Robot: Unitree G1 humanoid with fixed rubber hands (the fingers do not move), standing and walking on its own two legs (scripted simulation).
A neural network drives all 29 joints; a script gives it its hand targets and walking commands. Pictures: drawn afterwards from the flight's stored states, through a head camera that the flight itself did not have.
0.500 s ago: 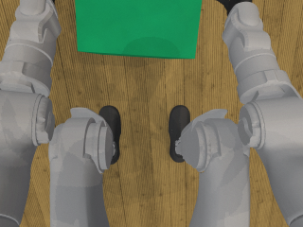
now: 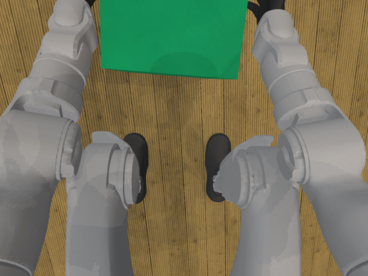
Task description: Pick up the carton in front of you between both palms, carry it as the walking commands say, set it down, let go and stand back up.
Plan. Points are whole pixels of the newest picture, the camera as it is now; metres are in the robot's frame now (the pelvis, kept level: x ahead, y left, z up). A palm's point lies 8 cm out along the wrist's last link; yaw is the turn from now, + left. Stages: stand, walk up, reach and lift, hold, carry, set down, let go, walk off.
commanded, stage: reach and lift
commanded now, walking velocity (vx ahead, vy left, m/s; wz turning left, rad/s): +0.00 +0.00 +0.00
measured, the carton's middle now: (172, 22) +0.52 +0.03 -0.25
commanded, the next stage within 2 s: none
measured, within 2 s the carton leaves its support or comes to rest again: leaves its support in 0.32 s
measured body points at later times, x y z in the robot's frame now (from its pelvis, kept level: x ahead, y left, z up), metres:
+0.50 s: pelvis +0.00 -0.01 +0.00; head +0.31 +0.04 +0.32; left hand +0.52 +0.19 -0.12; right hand +0.54 -0.12 -0.11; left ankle +0.12 +0.12 -0.34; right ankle +0.12 -0.13 -0.34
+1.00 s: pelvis +0.02 -0.01 +0.13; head +0.25 +0.02 +0.51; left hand +0.48 +0.19 +0.07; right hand +0.50 -0.11 +0.07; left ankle +0.11 +0.12 -0.34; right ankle +0.12 -0.13 -0.34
